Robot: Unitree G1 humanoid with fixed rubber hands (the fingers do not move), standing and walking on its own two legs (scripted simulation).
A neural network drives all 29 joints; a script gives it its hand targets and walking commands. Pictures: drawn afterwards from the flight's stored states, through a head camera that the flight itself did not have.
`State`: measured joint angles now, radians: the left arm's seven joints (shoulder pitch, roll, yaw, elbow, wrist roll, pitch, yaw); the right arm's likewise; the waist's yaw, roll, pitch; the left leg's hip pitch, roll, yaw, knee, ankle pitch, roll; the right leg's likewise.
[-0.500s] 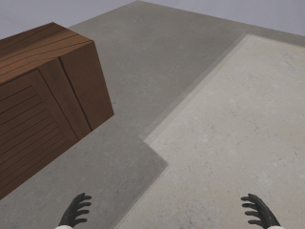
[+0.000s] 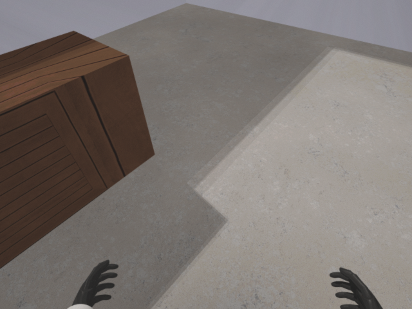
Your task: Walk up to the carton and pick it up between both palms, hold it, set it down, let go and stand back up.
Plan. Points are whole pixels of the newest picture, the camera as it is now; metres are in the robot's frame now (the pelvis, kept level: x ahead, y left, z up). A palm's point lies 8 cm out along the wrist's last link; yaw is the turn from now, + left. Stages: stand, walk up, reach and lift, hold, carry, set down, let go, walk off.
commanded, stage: stand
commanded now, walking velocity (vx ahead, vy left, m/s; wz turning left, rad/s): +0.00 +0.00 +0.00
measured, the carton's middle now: out of the picture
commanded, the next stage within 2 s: walk up in 1.96 s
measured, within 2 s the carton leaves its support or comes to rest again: neither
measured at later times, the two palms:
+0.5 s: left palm (79, 304) +0.16 +0.28 -0.06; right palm out of the picture +0.14 -0.27 -0.06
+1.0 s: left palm (78, 304) +0.16 +0.28 -0.06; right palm (372, 305) +0.15 -0.28 -0.06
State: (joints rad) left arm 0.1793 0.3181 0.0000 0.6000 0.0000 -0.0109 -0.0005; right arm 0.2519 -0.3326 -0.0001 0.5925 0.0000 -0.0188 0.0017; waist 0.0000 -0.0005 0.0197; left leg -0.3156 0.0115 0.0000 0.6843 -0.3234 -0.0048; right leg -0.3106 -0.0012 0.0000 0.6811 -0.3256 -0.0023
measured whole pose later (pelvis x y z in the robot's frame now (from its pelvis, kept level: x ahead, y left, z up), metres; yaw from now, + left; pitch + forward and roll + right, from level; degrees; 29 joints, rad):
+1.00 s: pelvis +0.00 +0.00 +0.00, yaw +0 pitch -1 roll +0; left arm 0.18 0.35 0.00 0.60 0.00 -0.01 0.00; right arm 0.20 -0.36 0.00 0.65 0.00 -0.02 0.01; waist 0.00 -0.01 0.02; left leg -0.32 0.01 0.00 0.65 -0.30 0.00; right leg -0.31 0.00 0.00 0.63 -0.29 0.01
